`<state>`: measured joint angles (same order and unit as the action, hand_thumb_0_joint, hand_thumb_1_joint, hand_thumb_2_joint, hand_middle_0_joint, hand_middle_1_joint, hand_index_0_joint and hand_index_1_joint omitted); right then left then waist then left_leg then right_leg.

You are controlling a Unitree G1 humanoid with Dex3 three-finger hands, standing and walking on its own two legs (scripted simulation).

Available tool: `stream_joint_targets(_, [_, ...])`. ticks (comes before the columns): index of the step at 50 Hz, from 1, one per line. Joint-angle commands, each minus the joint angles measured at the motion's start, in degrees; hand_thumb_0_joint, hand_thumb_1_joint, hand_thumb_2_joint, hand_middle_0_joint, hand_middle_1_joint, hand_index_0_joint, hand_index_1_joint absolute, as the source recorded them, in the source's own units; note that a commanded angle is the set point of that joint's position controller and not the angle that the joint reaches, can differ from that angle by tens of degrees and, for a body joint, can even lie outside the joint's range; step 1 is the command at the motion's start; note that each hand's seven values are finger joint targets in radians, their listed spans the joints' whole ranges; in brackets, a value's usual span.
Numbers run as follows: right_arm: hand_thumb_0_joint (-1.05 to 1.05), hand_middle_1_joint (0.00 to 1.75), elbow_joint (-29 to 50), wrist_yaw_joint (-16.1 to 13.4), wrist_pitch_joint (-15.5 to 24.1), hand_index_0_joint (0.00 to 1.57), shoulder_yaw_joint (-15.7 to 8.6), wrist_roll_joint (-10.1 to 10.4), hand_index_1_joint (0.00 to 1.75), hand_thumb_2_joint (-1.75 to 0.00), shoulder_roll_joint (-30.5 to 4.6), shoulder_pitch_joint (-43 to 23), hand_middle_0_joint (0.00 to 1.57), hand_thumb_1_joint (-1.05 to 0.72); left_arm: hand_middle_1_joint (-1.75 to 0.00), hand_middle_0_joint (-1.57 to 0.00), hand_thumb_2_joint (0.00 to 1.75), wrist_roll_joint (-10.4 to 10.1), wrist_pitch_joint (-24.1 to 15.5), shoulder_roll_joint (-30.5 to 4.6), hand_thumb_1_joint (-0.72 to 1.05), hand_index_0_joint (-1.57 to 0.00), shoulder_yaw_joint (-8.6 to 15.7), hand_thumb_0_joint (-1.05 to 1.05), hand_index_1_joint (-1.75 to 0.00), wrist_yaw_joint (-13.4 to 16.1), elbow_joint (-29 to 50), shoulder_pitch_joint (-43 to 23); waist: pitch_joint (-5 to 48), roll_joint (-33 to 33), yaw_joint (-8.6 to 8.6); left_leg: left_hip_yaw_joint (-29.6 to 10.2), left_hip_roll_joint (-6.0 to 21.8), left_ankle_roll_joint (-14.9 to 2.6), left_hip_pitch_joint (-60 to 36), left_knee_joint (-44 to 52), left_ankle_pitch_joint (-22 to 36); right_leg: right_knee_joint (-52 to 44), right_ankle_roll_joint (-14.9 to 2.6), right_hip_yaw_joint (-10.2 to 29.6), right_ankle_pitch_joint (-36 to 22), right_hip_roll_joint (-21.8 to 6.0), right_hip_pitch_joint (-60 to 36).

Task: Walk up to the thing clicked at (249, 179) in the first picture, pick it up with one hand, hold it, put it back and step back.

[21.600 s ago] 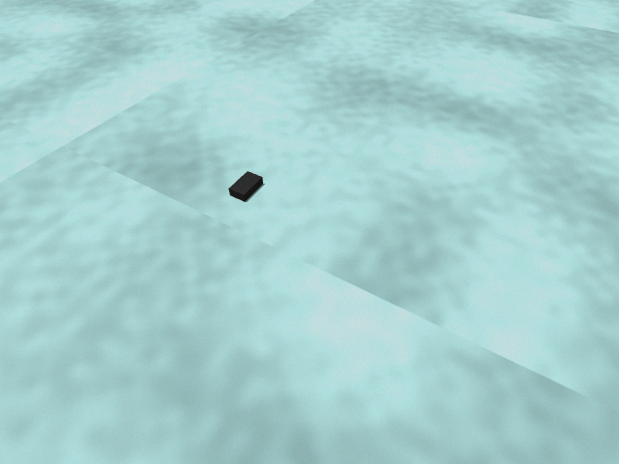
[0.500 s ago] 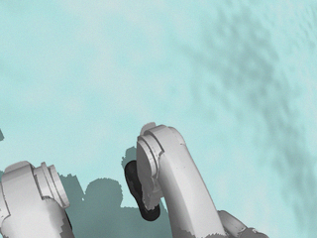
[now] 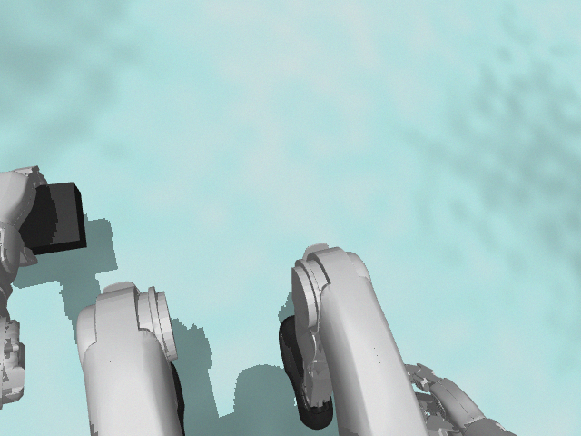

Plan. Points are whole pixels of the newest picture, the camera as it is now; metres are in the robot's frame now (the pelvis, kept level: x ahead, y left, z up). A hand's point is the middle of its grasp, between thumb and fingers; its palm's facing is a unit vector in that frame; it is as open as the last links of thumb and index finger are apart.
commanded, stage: settle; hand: left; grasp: from above
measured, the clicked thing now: (20, 222) +0.43 +0.31 -0.20
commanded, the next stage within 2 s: lift in 0.08 s
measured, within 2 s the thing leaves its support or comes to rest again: neither
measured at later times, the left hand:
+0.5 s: hand out of the picture +0.41 +0.31 -0.11, palm faces -0.46 -0.10 -0.88, open 11.4 cm
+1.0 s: hand out of the picture +0.35 +0.31 +0.07, palm faces -0.41 -0.12 -0.91, open 11.4 cm
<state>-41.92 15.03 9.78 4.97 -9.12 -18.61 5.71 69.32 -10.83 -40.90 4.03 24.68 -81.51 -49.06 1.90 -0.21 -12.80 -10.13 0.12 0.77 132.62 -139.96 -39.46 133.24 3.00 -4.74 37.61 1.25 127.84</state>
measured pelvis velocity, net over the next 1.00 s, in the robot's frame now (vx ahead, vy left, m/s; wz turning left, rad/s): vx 0.00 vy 0.00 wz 0.10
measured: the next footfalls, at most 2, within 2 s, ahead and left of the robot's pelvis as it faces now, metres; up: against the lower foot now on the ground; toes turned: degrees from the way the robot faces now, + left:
none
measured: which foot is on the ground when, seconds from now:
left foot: down 0.00-1.00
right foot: down 0.00-1.00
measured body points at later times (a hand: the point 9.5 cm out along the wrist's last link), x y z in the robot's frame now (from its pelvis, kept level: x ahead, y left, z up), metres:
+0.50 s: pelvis +0.00 +0.00 +0.04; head +0.21 +0.06 +0.43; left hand +0.43 +0.31 -0.06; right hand +0.08 -0.27 -0.08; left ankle +0.07 +0.13 -0.29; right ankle +0.11 -0.13 -0.29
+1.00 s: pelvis +0.00 +0.00 +0.16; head +0.15 +0.05 +0.58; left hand +0.37 +0.31 +0.12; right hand +0.16 -0.25 +0.04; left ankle +0.07 +0.13 -0.29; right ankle +0.11 -0.13 -0.29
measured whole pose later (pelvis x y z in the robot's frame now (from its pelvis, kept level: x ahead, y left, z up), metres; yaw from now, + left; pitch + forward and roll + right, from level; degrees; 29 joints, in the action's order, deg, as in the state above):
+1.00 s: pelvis +0.00 +0.00 +0.16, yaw +6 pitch +30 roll -6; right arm -37.1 2.4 -1.5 -1.9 0.3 -15.0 7.8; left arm 58.6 -4.0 -31.3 -2.8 6.2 -40.7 -25.1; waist 11.4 2.6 -4.4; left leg -4.7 0.8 -0.2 103.9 -109.6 -36.4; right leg 105.6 2.6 -1.7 35.4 -0.5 100.8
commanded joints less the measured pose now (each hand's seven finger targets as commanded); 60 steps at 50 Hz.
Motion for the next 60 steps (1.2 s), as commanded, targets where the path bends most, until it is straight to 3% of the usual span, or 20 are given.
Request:
stream_joint_targets(1, [0.0,0.3,0.63,-1.92,-0.95,0.2,-5.01,0.57,0.3,-0.9,-13.66,11.79,0.2,-0.91,-0.71,-0.8,0.71,-0.07,-1.17,-16.35,0.38,-0.81,2.84,0.0,-0.7,0.8,9.61,-17.51,36.1,15.05,-1.29,6.82,-0.96,-2.42,-25.27,14.59,6.92,-14.16,-4.75,-3.9,-7.49,1.9,-19.55])
stream_joint_targets(4, [0.0,0.3,0.9,-2.91,-2.03,0.2,-5.52,0.78,0.3,-0.9,-13.49,11.62,0.2,-0.91,-0.72,-0.82,0.73,-0.01,-1.7,-17.56,0.42,-0.83,4.13,0.0,-0.71,0.61,12.45,-17.64,39.05,16.87,0.09,7.28,-1.12,-2.11,-27.08,15.56,7.41,-14.21,-5.16,-3.53,-7.24,1.6,-19.62])
stream_joint_targets(6, [0.0,0.3,1.18,-3.46,-2.54,0.2,-5.67,1.01,0.3,-0.9,-12.88,11.76,0.2,-0.9,-0.71,-0.83,0.75,0.14,-1.83,-16.09,0.42,-0.83,2.91,0.0,-0.71,0.12,12.29,-17.4,39.07,17.23,-0.36,7.23,-0.9,-1.94,-27.67,15.87,7.7,-14.1,-5.37,-3.26,-7.37,1.71,-19.58])
stream_joint_targets(9, [0.0,0.3,1.17,-4.51,-3.35,0.2,-6.37,1.43,0.3,-0.91,-13.21,12.23,0.2,-0.94,-0.74,-0.94,0.75,0.03,-2.05,-15.89,0.54,-0.94,3.42,0.0,-0.73,0.1,14.31,-17.47,40.56,17.76,0.1,7.46,-1.1,-1.97,-29.13,16.93,8.43,-14.19,-5.13,-3.88,-9.24,1.13,-18.56])
stream_joint_targets(10, [0.0,0.3,1.06,-4.68,-3.55,0.2,-6.5,1.53,0.3,-0.89,-13.04,12.33,0.2,-0.88,-0.66,-0.86,0.77,-0.01,-1.93,-15.13,0.46,-0.86,3.14,0.0,-0.65,-0.1,14.21,-17.06,40.67,17.66,0.06,7.13,-1.14,-1.88,-29.38,17.49,8.07,-14.11,-5.3,-4.06,-8.71,1.14,-18.16])
stream_joint_targets(12, [0.0,0.3,0.89,-5.03,-3.75,0.2,-6.87,1.74,0.3,-0.9,-12.98,13.4,0.2,-0.91,-0.69,-0.93,0.76,-0.31,-1.26,-14.47,0.55,-0.94,3.23,0.0,-0.68,-0.5,13.27,-15.48,40.23,16.96,0.24,7.38,-1.22,-1.93,-30.24,18.17,8.97,-14.66,-5.12,-4.18,-9.95,0.88,-18.53])
stream_joint_targets(15, [0.0,0.3,1.22,-5.29,-4.18,0.2,-7.92,2.4,0.3,-0.9,-12.97,14.33,0.2,-0.91,-0.7,-0.97,0.8,-2.23,-0.22,-15.04,0.59,-0.97,3.77,0.0,-0.69,-2.3,15.51,-14.87,42.71,16.46,1.51,7.68,-1.19,-2.15,-31.93,19.64,9.48,-15.97,-5.22,-3.69,-10.61,0.64,-20.19])
stream_joint_targets(17, [0.0,0.3,1.24,-5.44,-4.73,0.2,-8.06,2.82,0.3,-0.9,-12.11,14.44,0.2,-0.91,-0.71,-0.95,0.8,-3.49,0.49,-13.64,0.57,-0.96,2.45,0.0,-0.7,-4.18,17.46,-14.22,44.0,16.27,2.02,8.53,-1.24,-2.38,-31.96,20.25,10.25,-17.28,-5.08,-2.9,-11.6,0.69,-22.99])
stream_joint_targets(19, [0.0,0.3,1.57,-5.86,-5.28,0.2,-8.86,3.43,0.3,-0.9,-12.1,14.63,0.2,-0.91,-0.71,-0.97,0.82,-4.42,0.89,-14.69,0.59,-0.97,3.47,0.0,-0.71,-5.71,20.71,-12.76,46.03,15.3,3.32,8.91,-1.36,-2.58,-32.54,20.8,10.7,-18.35,-4.98,-2.18,-11.91,0.5,-24.78])
stream_joint_targets(21, [0.0,0.3,2.13,-6.1,-5.81,0.2,-9.24,3.91,0.3,-0.9,-11.59,14.73,0.2,-0.91,-0.71,-0.98,0.84,-5.15,1.09,-12.98,0.61,-0.99,2.35,0.0,-0.71,-7.18,22.95,-11.42,45.8,13.82,3.2,8.8,-1.23,-2.7,-33.13,21.89,10.47,-19.39,-4.95,-2.0,-11.88,0.59,-25.87])
stream_joint_targets(23, [0.0,0.3,2.87,-6.78,-6.49,0.2,-9.92,4.42,0.3,-0.9,-11.9,14.39,0.2,-0.91,-0.69,-0.97,0.81,-4.74,0.71,-14.68,0.59,-0.97,3.66,0.0,-0.69,-8.16,25.82,-10.41,44.42,13.38,3.72,8.72,-1.37,-2.72,-32.42,22.87,8.94,-20.51,-5.25,-1.85,-9.98,0.54,-25.69])
stream_joint_targets(29, [0.0,0.3,5.22,-8.38,-8.05,0.2,-10.79,6.07,0.3,-0.9,-10.64,13.53,0.2,-0.91,-0.73,-0.94,0.86,-6.03,0.77,-12.55,0.55,-0.94,3.38,0.0,-0.73,-10.91,34.34,-5.92,45.85,13.03,5.48,7.95,-1.15,-2.65,-37.44,28.32,8.43,-23.81,-5.05,-1.44,-9.78,0.34,-28.13])
stream_joint_targets(35, [0.0,0.3,6.86,-9.72,-9.11,0.2,-11.48,7.51,0.3,-0.9,-9.88,12.18,0.2,-0.9,-0.77,-0.93,0.9,-6.97,2.46,-8.83,0.55,-0.93,0.92,0.0,-0.77,-13.05,39.58,-1.26,43.32,13.85,6.27,6.04,-0.6,-2.32,-42.14,35.8,5.3,-27.64,-4.95,-1.55,-7.77,0.5,-29.25])
stream_joint_targets(39, [0.0,0.3,7.82,-10.83,-9.27,0.2,-11.72,8.33,0.3,-0.9,-9.32,11.16,0.2,-0.9,-0.77,-0.88,0.86,-9.6,3.96,-5.38,0.5,-0.89,-1.67,0.0,-0.76,-14.73,46.17,0.56,43.96,13.96,6.33,5.25,-0.29,-2.15,-47.27,40.55,4.14,-31.2,-4.65,-1.42,-7.5,0.5,-32.79])
stream_joint_targets(41, [0.0,0.3,7.94,-11.46,-9.48,0.2,-11.7,8.68,0.3,-0.9,-9.33,10.97,0.2,-0.9,-0.78,-0.88,0.87,-10.37,4.97,-6.46,0.5,-0.89,-0.37,0.0,-0.77,-15.11,47.81,2.91,44.23,12.62,6.87,5.4,-0.33,-2.12,-49.64,42.14,6.1,-33.32,-4.49,-1.09,-8.84,0.28,-35.52])
stream_joint_targets(43, [0.0,0.3,8.47,-12.07,-9.66,0.2,-11.63,8.92,0.3,-0.9,-8.6,10.13,0.2,-0.9,-0.77,-0.9,0.89,-10.57,5.7,-5.58,0.51,-0.9,-1.34,0.0,-0.77,-15.62,49.91,3.94,43.31,12.35,6.53,5.58,-0.33,-2.06,-51.38,44.23,6.18,-35.58,-4.38,-0.68,-8.93,0.28,-37.79])
stream_joint_targets(44, [0.0,0.3,8.61,-12.46,-9.81,0.2,-11.72,9.16,0.3,-0.9,-8.66,9.9,0.2,-0.9,-0.77,-0.9,0.89,-10.75,6.0,-7.09,0.51,-0.9,-0.12,0.0,-0.77,-15.64,51.48,3.67,43.66,11.46,6.94,5.59,-0.27,-2.22,-52.48,45.34,5.59,-37.04,-4.21,-0.44,-8.49,0.27,-39.36])
stream_joint_targets(50, [0.0,0.3,9.24,-14.42,-9.97,0.2,-10.96,10.02,0.3,-0.9,-7.2,7.7,0.2,-0.9,-0.76,-0.9,0.87,-11.63,8.31,-2.8,0.51,-0.9,-2.72,0.0,-0.76,-16.23,54.87,8.7,40.49,11.9,7.5,5.23,0.2,-1.71,-61.1,54.35,5.02,-43.89,-4.0,0.18,-8.32,0.24,-45.91])
stream_joint_targets(54, [0.0,0.3,9.23,-15.53,-10.21,0.2,-10.5,10.53,0.3,-0.9,-6.31,6.99,0.2,-0.9,-0.76,-0.92,0.86,-11.85,10.51,-2.85,0.54,-0.92,-2.41,0.0,-0.75,-16.79,55.17,12.67,37.89,8.98,7.99,6.51,0.13,-1.9,-65.54,58.93,6.55,-50.62,-3.88,1.05,-8.82,0.46,-53.37])
stream_joint_targets(60, [0.0,0.3,8.86,-17.27,-9.71,0.2,-9.81,11.14,0.3,-0.9,-5.04,6.58,0.2,-0.9,-0.75,-0.93,0.87,-13.13,11.55,-0.31,0.54,-0.93,-4.47,0.0,-0.75,-19.07,56.39,16.17,31.82,6.56,7.85,6.76,0.48,-1.79,-71.95,67.06,7.43,-59.2,-3.82,2.2,-9.11,0.69,-62.32])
